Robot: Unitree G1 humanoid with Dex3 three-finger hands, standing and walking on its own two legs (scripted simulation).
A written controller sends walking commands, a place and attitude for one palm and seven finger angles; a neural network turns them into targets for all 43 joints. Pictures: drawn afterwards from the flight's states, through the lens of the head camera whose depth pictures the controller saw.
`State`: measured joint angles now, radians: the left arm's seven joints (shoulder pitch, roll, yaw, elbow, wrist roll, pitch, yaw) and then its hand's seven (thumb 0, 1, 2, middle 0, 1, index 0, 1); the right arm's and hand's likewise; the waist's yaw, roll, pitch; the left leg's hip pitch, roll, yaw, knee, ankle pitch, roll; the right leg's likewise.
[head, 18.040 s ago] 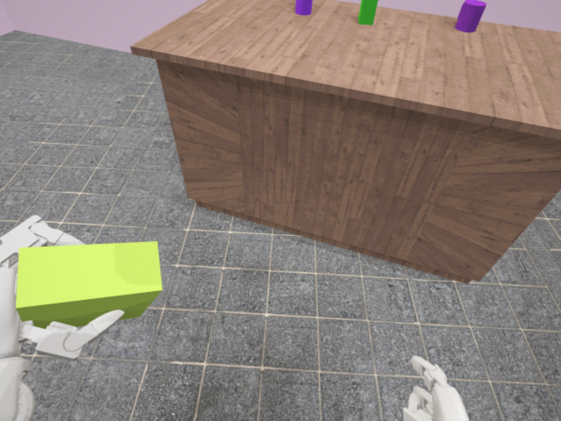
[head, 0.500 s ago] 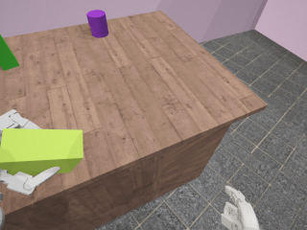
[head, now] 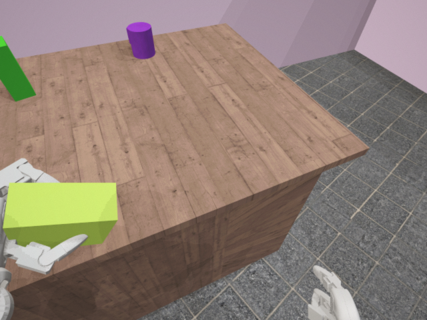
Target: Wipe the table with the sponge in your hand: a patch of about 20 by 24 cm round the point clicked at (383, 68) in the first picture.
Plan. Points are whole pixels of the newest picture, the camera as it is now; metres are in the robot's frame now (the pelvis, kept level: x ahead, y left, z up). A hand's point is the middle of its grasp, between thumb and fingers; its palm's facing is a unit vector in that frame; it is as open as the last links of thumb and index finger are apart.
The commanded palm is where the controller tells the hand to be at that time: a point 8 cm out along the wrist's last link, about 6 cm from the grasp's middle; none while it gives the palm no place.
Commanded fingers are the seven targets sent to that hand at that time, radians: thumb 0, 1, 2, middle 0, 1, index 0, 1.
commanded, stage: shuffle to correct the standing spot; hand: left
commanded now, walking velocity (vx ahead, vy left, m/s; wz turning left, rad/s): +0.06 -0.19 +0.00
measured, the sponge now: (79, 217) +0.23 +0.21 +0.14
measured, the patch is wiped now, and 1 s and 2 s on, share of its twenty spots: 0.00 0.00 0.00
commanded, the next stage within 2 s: none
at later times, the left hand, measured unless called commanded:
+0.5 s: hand (50, 212) +0.22 +0.24 +0.16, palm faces +0.33 -0.85 -0.40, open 9.6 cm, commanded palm +0.17 +0.28 +0.18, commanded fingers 0.00 0.10 1.30 -1.20 -1.60 -1.20 -1.60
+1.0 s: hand (54, 210) +0.23 +0.24 +0.16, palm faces +0.34 -0.85 -0.40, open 9.6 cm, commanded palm +0.17 +0.28 +0.18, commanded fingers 0.00 0.10 1.30 -1.20 -1.60 -1.20 -1.60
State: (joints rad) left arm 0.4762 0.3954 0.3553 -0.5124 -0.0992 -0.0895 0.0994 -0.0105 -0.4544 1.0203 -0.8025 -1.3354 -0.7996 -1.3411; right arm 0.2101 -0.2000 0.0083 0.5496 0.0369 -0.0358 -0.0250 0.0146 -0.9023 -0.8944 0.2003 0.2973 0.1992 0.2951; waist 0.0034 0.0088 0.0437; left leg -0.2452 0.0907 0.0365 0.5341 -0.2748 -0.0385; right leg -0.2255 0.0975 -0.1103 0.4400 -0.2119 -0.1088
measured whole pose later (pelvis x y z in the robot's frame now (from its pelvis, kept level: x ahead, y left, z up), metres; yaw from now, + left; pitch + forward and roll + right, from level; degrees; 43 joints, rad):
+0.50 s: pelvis +0.01 +0.00 +0.00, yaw +0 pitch -1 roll -1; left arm 0.49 0.40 0.36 -0.52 -0.11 -0.09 0.10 -0.01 -0.45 1.02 -0.80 -1.34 -0.80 -1.34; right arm 0.19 -0.20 0.01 0.55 0.04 -0.03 -0.02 0.01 -0.90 -0.89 0.20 0.30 0.20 0.30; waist 0.00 0.00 0.05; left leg -0.24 0.09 0.03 0.55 -0.30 -0.04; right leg -0.22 0.09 -0.12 0.46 -0.24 -0.11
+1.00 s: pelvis +0.01 +0.00 +0.00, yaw +1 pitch +0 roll -1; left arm 0.49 0.40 0.35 -0.53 -0.11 -0.08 0.11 -0.01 -0.45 1.02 -0.80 -1.34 -0.80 -1.34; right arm 0.20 -0.20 0.01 0.55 0.04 -0.02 -0.03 0.01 -0.90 -0.89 0.20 0.30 0.20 0.30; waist 0.00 0.01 0.05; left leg -0.24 0.09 0.02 0.54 -0.29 -0.05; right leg -0.22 0.09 -0.12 0.46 -0.24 -0.11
